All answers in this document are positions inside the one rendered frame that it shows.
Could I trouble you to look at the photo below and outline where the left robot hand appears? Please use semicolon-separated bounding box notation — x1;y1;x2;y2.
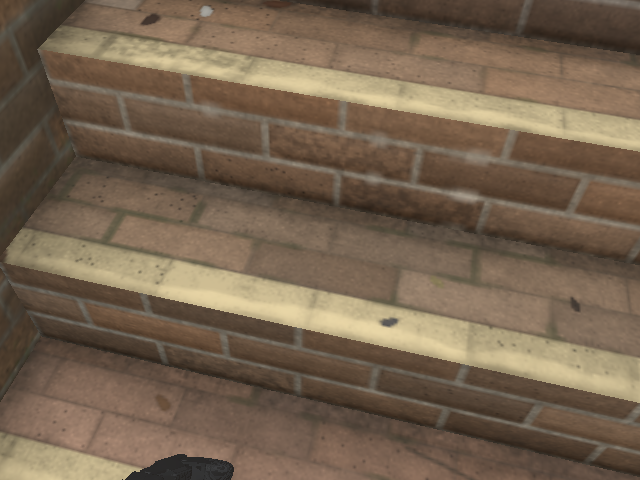
122;454;234;480

